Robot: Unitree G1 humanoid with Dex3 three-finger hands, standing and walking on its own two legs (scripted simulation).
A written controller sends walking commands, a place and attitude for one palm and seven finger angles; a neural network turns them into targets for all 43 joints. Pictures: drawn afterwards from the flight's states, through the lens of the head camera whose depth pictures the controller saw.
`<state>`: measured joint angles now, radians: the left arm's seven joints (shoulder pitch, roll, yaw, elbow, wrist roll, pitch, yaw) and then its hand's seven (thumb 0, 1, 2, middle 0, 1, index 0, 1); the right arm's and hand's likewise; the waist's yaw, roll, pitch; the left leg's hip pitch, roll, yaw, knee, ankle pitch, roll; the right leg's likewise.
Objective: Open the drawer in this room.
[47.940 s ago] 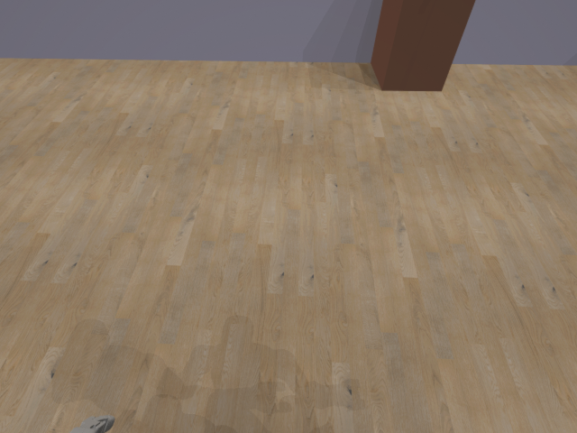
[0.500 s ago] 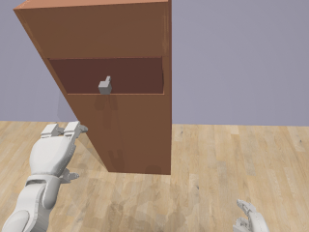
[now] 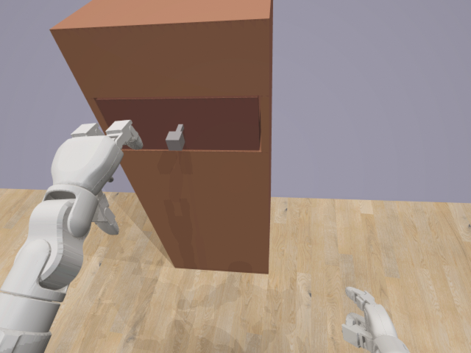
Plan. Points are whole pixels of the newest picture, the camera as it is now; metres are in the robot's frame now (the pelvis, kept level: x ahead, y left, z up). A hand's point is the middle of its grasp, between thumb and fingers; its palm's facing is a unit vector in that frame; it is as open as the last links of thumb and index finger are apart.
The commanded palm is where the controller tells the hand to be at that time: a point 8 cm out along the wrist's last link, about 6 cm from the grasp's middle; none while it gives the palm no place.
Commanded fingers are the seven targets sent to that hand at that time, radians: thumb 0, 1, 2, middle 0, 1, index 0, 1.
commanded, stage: raise the hand with hooked fingers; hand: left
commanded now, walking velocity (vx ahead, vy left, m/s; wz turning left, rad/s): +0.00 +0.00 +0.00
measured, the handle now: (177, 136) +0.56 +0.23 +0.06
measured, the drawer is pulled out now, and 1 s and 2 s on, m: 0.00 0.00 0.00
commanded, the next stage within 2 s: move the hooked fingers above the handle in 0.40 s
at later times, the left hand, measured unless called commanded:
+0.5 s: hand (111, 182) +0.31 +0.24 +0.17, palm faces +0.15 -0.07 -0.99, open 13.8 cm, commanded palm +0.27 +0.23 +0.22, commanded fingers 0.00 -0.50 0.30 -0.30 -1.20 -0.30 -1.20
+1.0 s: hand (133, 164) +0.37 +0.24 +0.14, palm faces +0.04 -0.05 -1.00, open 13.8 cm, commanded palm +0.35 +0.23 +0.21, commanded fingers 0.00 -0.50 0.30 -0.30 -1.20 -0.30 -1.20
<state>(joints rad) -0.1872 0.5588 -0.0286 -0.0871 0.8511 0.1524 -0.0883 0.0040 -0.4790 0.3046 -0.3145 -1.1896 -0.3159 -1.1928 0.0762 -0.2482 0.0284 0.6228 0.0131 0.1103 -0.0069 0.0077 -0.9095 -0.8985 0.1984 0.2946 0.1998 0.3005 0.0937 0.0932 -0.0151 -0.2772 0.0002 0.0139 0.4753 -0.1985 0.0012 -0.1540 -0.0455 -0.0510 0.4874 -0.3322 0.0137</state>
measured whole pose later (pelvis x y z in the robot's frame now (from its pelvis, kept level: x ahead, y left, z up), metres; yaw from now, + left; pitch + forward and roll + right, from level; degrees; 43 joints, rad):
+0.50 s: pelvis -0.01 -0.01 +0.00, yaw +0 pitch -1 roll +0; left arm -0.20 0.56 -0.01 -0.06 0.83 0.11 -0.09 0.00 -0.49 0.30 -0.32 -1.20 -0.32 -1.20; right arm 0.11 -0.28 0.01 0.65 0.02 0.10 -0.01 0.01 -0.91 -0.90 0.20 0.29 0.20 0.30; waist 0.09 0.10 -0.01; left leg -0.27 0.01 0.01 0.45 -0.17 -0.01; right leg -0.16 -0.03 -0.05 0.48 -0.31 0.00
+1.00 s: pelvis +0.00 +0.00 +0.00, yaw +0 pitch +2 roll +0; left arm -0.43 0.56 -0.06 0.26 0.88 0.04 -0.10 0.00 -0.49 0.30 -0.32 -1.20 -0.32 -1.20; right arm 0.17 -0.27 0.00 0.65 0.03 0.11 -0.03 0.01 -0.91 -0.90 0.20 0.29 0.20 0.30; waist 0.05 0.07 -0.02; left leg -0.33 0.01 0.01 0.49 -0.19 0.00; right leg -0.21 -0.03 -0.05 0.50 -0.33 0.01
